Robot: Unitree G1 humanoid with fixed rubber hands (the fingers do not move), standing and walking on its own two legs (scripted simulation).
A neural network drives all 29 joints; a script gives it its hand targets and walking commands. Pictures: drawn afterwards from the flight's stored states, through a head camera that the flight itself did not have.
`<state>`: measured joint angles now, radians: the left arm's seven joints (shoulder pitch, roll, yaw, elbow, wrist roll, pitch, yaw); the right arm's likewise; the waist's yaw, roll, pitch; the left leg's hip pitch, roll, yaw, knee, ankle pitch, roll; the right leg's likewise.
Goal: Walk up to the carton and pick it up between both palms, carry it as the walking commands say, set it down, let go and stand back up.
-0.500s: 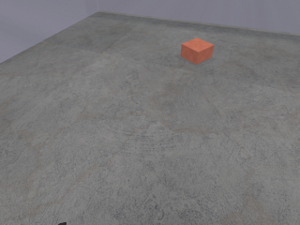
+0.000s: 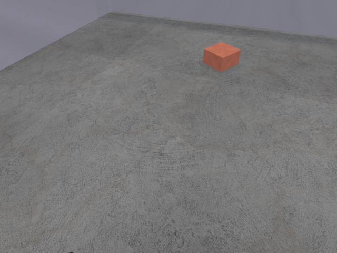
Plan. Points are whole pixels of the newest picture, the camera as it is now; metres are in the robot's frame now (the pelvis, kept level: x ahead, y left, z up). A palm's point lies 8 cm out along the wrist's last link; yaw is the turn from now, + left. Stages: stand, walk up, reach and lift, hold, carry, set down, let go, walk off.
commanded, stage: stand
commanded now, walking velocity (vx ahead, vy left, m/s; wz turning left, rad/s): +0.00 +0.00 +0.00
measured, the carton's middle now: (221, 56) +2.35 -0.47 -0.70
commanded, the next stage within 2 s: walk up in 0.48 s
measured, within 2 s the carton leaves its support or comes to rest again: neither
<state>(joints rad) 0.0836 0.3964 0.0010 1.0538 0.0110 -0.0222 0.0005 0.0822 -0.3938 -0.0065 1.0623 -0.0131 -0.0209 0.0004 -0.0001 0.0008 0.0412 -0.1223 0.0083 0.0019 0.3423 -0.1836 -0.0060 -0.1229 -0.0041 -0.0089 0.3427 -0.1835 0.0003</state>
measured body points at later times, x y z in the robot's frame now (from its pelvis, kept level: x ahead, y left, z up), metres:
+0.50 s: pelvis +0.01 +0.00 +0.00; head +0.01 +0.00 +0.45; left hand +0.12 +0.32 -0.11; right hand +0.11 -0.32 -0.11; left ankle +0.00 +0.12 -0.75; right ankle +0.00 -0.12 -0.75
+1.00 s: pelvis +0.07 -0.07 -0.01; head +0.08 -0.09 +0.43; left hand +0.15 +0.21 -0.13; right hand +0.08 -0.36 -0.16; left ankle +0.02 +0.10 -0.69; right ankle +0.07 -0.18 -0.75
